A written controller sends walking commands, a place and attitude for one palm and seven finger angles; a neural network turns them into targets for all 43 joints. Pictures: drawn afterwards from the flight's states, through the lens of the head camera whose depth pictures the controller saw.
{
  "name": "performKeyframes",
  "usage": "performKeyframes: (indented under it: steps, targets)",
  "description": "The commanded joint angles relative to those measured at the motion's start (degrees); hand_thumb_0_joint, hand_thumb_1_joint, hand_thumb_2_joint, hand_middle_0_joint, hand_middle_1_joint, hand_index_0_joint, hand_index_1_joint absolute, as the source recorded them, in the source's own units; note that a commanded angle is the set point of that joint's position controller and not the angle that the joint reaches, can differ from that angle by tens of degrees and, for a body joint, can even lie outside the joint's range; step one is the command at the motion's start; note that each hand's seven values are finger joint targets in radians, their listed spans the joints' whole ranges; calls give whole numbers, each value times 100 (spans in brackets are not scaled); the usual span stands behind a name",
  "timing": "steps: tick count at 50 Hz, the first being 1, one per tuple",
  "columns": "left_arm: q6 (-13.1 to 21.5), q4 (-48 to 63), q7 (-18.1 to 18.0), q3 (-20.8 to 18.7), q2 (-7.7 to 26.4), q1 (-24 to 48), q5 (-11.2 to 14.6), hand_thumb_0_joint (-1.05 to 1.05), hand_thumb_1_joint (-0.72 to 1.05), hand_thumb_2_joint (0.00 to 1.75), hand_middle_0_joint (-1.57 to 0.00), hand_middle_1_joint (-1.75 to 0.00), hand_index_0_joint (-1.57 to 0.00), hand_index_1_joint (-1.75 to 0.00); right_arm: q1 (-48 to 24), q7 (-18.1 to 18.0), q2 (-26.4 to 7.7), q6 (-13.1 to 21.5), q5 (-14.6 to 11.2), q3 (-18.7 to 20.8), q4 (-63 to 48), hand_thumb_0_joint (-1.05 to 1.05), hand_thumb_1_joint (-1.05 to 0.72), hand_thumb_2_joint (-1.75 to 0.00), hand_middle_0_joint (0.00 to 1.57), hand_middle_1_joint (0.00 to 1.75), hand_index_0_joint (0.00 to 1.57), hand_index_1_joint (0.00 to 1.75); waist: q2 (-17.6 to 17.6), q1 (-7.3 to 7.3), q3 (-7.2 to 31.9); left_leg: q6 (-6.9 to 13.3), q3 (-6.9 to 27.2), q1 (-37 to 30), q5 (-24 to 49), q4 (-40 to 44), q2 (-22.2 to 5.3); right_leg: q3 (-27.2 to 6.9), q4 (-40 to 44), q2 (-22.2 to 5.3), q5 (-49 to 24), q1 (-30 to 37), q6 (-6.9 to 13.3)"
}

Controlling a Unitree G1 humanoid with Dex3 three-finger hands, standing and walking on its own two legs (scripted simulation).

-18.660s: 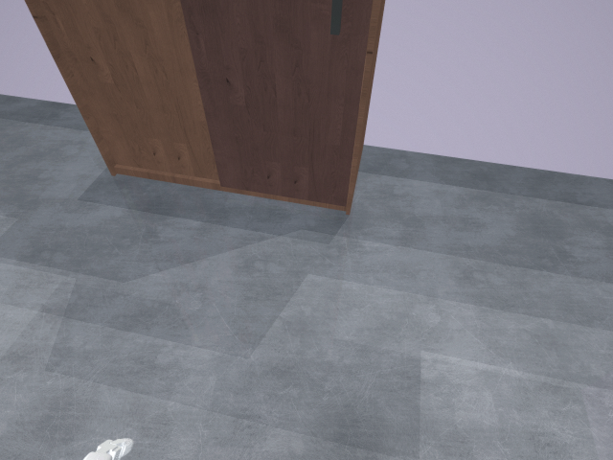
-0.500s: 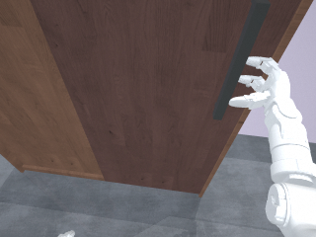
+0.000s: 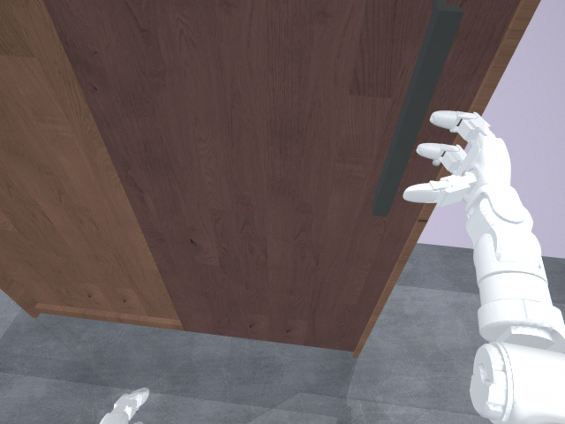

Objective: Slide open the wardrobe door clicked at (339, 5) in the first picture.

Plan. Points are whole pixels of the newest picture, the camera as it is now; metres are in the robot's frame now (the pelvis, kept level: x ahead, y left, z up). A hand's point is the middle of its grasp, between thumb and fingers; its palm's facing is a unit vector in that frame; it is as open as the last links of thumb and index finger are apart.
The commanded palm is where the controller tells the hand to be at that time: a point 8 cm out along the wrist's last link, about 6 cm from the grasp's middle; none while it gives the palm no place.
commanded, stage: slide the fingers in behind the handle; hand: right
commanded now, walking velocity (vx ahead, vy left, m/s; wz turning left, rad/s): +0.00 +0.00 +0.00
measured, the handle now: (403, 125) +0.50 -0.12 +0.20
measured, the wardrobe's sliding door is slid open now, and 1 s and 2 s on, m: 0.00 0.00 0.00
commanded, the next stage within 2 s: grip the handle and tug to test in 1.38 s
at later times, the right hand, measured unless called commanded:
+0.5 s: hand (417, 158) +0.44 -0.13 +0.19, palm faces +0.03 +1.00 +0.02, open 14.0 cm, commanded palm +0.41 -0.18 +0.19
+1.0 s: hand (411, 160) +0.43 -0.12 +0.19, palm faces +0.05 +1.00 +0.01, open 14.4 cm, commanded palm +0.40 -0.16 +0.19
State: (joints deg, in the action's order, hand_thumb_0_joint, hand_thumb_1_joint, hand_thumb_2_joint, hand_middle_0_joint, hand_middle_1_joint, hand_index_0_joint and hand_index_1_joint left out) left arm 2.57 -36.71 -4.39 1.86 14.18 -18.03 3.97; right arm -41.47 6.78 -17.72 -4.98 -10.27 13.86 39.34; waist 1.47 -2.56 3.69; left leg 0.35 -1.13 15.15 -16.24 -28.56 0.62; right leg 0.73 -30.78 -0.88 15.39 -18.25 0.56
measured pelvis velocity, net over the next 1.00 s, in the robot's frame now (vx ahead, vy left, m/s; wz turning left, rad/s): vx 0.00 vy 0.01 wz -0.02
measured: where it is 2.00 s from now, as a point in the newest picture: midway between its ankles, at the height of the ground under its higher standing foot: outside the picture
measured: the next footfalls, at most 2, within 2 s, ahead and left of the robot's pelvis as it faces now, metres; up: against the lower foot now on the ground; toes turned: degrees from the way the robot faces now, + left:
none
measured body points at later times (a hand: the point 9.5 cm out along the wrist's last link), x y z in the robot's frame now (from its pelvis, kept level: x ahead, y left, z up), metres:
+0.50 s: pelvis +0.00 +0.00 +0.00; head +0.00 +0.01 +0.45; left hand +0.11 +0.25 -0.11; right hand +0.43 -0.19 +0.19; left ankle -0.02 +0.12 -0.74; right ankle +0.00 -0.11 -0.74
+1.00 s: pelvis +0.00 +0.01 +0.00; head +0.00 +0.02 +0.45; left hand +0.13 +0.25 -0.11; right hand +0.42 -0.18 +0.19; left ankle -0.02 +0.12 -0.74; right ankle +0.00 -0.11 -0.74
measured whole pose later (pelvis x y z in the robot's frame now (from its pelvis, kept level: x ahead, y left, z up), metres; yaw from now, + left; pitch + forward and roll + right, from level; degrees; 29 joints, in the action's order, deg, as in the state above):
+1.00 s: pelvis +0.00 +0.01 +0.00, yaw -1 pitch +2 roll +0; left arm 2.6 -38.3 -3.7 1.4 13.5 -16.1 3.1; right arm -40.9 -0.1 -12.1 -8.6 -9.5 8.8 34.1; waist 1.9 -1.2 3.3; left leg 0.9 -2.4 13.1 -16.5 -27.8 0.5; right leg -0.5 -29.5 -0.7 14.8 -16.3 0.0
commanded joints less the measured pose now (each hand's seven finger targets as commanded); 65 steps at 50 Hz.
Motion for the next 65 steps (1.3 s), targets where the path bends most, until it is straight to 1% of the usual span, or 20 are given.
performKeyframes:
  steps: [1,5,8,11,19,24,28,30,34,37,38,40,42,45,49,56,58,59,62,65]
  targets:
    - [243,704,-78,-295,768,290,14,0,90,90,-20,-30,-20,-30,-3072,-79,-1003,284,-13,13,-1602,0,50,-30,30,120,30,120,132,-45,1557,99,-67,8,1567,338,81,-139,269,61,-1404,1189,187]
    - [251,663,-66,-295,749,299,0,0,90,90,-20,-30,-20,-30,-3058,-138,-818,288,-42,-85,-1623,0,50,-30,30,120,30,120,-8,-72,1648,104,-93,-21,1704,317,89,-170,236,53,-1596,1311,173]
    - [253,702,-43,-302,740,339,-10,0,90,90,-20,-30,-20,-30,-2861,-191,-729,269,-36,-103,-1807,0,50,-30,30,120,30,120,62,12,1848,118,-119,-110,1842,269,86,-187,221,43,-1846,1440,151]
    - [214,652,-30,-274,728,362,-6,0,90,90,-20,-30,-20,-30,-2929,-255,-542,111,-20,-239,-1568,0,50,-30,30,120,30,120,-120,-45,1447,111,-146,14,1644,330,90,-204,294,43,-1591,1235,137]
    - [158,716,-29,-270,699,401,-68,0,90,90,-20,-30,-20,-30,-2714,-481,-809,163,62,110,-1660,0,50,-30,30,120,30,120,-291,111,1639,101,-80,-367,1819,331,67,-106,325,59,-1649,1103,172]
    - [159,730,-15,-288,676,417,-48,0,90,90,-20,-30,-20,-30,-2773,-436,-649,215,95,-92,-1907,0,50,-30,30,120,30,120,32,75,1734,115,-77,-350,1912,332,73,-90,305,61,-1748,1277,159]
    - [185,706,-16,-292,667,444,-27,0,90,90,-20,-30,-20,-30,-2761,-409,-273,106,9,-373,-1904,0,50,-30,30,120,30,120,-63,3,1556,98,-100,-236,1848,379,93,-95,305,63,-1663,1272,171]
    - [183,660,-24,-309,688,399,-47,0,90,90,-20,-30,-20,-30,-2794,-457,-494,73,13,-162,-1927,0,50,-30,30,120,30,120,-237,32,1606,93,-101,-298,1854,384,96,-107,326,69,-1645,1237,173]
    - [200,672,7,-297,645,481,-39,0,90,90,-20,-30,-20,-30,-2762,-501,-174,88,65,-476,-2152,0,50,-30,30,120,30,120,-65,8,1592,97,-102,-281,1911,388,90,-78,313,78,-1705,1331,175]
    - [216,637,-2,-315,667,441,-52,0,90,90,-20,-30,-20,-30,-2889,-515,-38,90,51,-601,-2059,0,50,-30,30,120,30,120,-284,-60,1477,82,-110,-183,1719,448,108,-114,315,81,-1515,1306,195]
    - [229,626,-4,-324,664,460,-54,0,90,90,-20,-30,-20,-30,-2916,-525,-152,96,59,-489,-2084,0,50,-30,30,120,30,120,-164,-31,1570,88,-92,-211,1772,430,90,-100,321,84,-1551,1351,190]
    - [249,643,17,-308,622,505,-48,0,90,90,-20,-30,-20,-30,-2902,-506,107,101,47,-692,-2192,0,50,-30,30,120,30,120,-8,-16,1655,107,-101,-219,1921,381,88,-107,294,97,-1721,1455,173]
    - [249,606,8,-308,666,472,-54,0,90,90,-20,-30,-20,-30,-2813,-507,11,82,10,-611,-2017,0,50,-30,30,120,30,120,-302,-37,1576,85,-105,-245,1893,428,102,-106,277,101,-1645,1367,201]
    - [259,575,7,-298,627,500,-49,0,90,90,-20,-30,-20,-30,-3010,-483,171,85,19,-775,-2032,0,50,-30,30,120,30,120,-187,-77,1555,86,-97,-186,1916,407,81,-110,279,117,-1618,1381,189]
    - [253,561,4,-286,639,484,-67,0,90,90,-20,-30,-20,-30,-3009,-488,27,91,12,-627,-1915,0,50,-30,30,120,30,120,-335,-49,1579,77,-97,-255,1993,390,72,-113,262,134,-1647,1303,202]
    - [265,645,42,-290,605,570,-58,0,90,90,-20,-30,-20,-30,-2845,-446,98,177,-8,-652,-2181,0,50,-30,30,120,30,120,-103,16,1729,97,-98,-323,2197,320,70,-86,228,127,-1865,1427,184]
    - [243,659,33,-297,639,573,-65,0,90,90,-20,-30,-20,-30,-2690,-451,-166,196,-15,-428,-2220,0,50,-30,30,120,30,120,-242,79,1797,104,-102,-492,2251,308,65,-98,250,118,-1926,1360,187]
    - [245,679,37,-285,606,621,-54,0,90,90,-20,-30,-20,-30,-2710,-434,11,179,-25,-570,-2244,0,50,-30,30,120,30,120,-166,52,1697,89,-98,-407,2254,328,65,-67,247,120,-1887,1372,189]
    - [232,668,31,-296,657,577,-65,0,90,90,-20,-30,-20,-30,-2527,-473,-192,136,-37,-365,-2158,0,50,-30,30,120,30,120,-392,91,1635,89,-122,-449,2187,359,87,-99,268,111,-1865,1308,196]
    - [216,676,19,-281,619,603,-68,0,90,90,-20,-30,-20,-30,-2646,-474,-186,100,-14,-383,-2289,0,50,-30,30,120,30,120,-291,74,1627,90,-114,-462,2202,349,71,-80,295,109,-1852,1306,184]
